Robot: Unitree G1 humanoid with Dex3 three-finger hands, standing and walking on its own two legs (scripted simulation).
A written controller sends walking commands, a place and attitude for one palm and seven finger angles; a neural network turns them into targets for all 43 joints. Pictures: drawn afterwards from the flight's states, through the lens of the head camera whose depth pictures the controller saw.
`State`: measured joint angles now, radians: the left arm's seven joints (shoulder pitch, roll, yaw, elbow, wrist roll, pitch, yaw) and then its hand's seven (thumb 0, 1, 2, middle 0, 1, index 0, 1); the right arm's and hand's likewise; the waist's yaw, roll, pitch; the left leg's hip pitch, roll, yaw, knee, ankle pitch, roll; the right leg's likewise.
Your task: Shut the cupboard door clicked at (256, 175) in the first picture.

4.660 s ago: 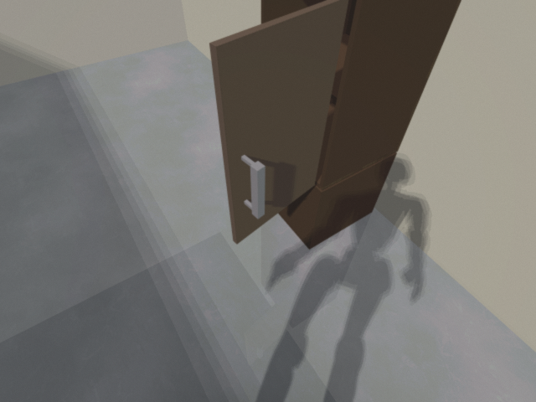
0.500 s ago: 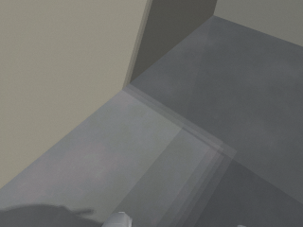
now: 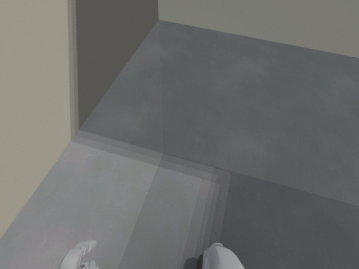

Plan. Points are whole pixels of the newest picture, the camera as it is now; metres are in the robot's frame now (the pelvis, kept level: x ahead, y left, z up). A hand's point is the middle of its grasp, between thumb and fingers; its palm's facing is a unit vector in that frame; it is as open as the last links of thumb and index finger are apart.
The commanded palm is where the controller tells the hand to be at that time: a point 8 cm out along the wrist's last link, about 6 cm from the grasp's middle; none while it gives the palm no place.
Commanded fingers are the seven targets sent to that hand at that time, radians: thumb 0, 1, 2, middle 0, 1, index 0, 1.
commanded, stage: walk around to get in front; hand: left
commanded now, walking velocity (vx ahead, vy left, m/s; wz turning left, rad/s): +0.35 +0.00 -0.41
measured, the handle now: out of the picture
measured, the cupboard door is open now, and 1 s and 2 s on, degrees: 100 100 100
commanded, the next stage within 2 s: walk to a spot facing it in 0.64 s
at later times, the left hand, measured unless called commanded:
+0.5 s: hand (123, 226) +0.24 +0.16 -0.18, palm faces -0.07 -0.98 -0.18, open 7.3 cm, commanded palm none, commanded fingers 0.00 0.90 0.90 -0.20 -0.30 -0.20 -0.30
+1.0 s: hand (165, 133) +0.56 +0.06 -0.17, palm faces -0.18 -0.97 -0.18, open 7.4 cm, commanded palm none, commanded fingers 0.00 0.90 0.90 -0.20 -0.30 -0.20 -0.30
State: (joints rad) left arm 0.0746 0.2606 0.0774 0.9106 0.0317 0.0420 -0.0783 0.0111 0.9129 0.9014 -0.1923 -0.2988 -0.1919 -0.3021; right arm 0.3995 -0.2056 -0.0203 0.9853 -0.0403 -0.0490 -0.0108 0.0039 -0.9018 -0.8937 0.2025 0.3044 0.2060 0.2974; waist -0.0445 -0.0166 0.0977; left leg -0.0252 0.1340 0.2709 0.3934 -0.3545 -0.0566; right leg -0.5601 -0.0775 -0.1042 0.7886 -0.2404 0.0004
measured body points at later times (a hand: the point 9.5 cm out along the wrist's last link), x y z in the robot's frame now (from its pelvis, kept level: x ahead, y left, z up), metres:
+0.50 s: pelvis +0.22 -0.04 +0.00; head +0.24 -0.02 +0.45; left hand +0.25 +0.21 -0.16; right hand +0.30 -0.28 -0.13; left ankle +0.33 +0.07 -0.73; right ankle +0.12 -0.12 -0.74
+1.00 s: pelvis +0.40 -0.09 -0.01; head +0.44 -0.10 +0.44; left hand +0.57 +0.11 -0.15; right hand +0.29 -0.31 -0.16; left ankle +0.35 +0.04 -0.69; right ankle +0.43 -0.22 -0.74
